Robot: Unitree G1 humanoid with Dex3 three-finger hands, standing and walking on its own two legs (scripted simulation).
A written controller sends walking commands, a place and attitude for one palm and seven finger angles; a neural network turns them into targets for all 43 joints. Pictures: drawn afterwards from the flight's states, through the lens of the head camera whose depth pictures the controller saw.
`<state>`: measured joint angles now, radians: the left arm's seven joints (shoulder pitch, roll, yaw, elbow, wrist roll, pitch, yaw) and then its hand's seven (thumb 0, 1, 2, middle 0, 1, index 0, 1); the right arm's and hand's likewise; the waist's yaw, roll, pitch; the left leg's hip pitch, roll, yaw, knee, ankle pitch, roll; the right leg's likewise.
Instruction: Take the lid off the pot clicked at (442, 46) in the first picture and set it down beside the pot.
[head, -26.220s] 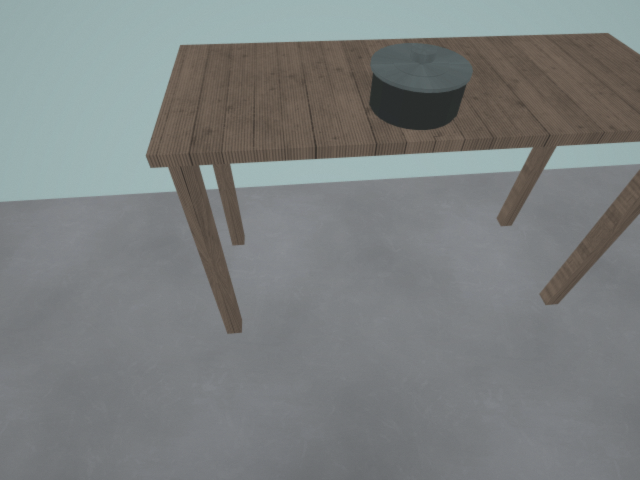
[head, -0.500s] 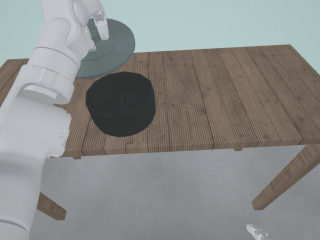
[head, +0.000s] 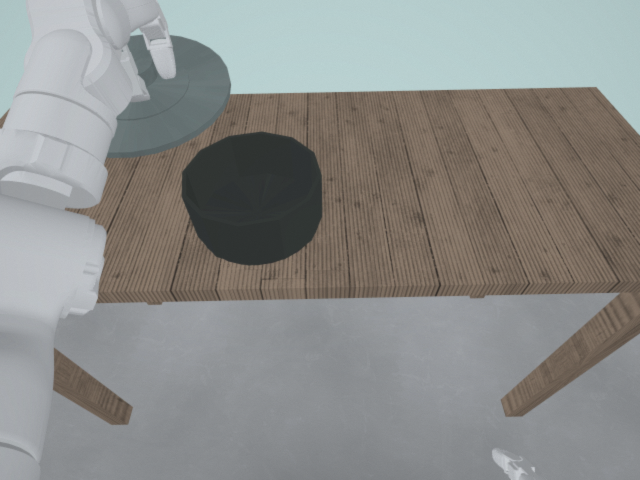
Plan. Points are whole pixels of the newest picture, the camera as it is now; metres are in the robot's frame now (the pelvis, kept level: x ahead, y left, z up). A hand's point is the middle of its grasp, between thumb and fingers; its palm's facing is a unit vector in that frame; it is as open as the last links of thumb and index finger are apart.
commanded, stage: move the lid sideways beside the pot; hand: left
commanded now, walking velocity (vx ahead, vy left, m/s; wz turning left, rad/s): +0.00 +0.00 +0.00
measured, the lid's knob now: (131, 69) +0.51 +0.20 +0.26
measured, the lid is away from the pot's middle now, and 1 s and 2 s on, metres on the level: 0.11 0.21 0.23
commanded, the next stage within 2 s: lower the lid onto the table in 1.34 s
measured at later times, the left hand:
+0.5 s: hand (83, 72) +0.47 +0.24 +0.28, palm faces -0.21 -0.07 -0.97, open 7.2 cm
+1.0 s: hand (38, 73) +0.47 +0.28 +0.28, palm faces -0.23 -0.09 -0.97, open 7.1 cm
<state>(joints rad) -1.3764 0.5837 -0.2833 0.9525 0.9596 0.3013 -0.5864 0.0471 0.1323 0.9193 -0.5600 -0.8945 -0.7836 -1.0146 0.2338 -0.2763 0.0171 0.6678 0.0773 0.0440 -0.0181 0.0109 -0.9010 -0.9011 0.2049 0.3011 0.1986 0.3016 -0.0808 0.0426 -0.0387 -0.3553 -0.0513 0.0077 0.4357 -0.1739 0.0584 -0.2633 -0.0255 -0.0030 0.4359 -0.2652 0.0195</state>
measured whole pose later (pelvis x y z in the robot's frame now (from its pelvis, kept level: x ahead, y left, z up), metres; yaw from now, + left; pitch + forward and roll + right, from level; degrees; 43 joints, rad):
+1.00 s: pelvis +0.00 +0.00 +0.00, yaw -1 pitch +6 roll -1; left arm -1.33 0.82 -0.15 1.00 1.00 0.16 -0.61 0.05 0.14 0.92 -0.56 -0.89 -0.79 -1.02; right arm 0.28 -0.30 0.02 0.66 0.09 0.11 -0.04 0.01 -0.90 -0.90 0.21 0.30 0.20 0.30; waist -0.10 0.05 -0.03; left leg -0.37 -0.03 0.01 0.45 -0.19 0.06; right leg -0.26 -0.01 0.00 0.40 -0.25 0.02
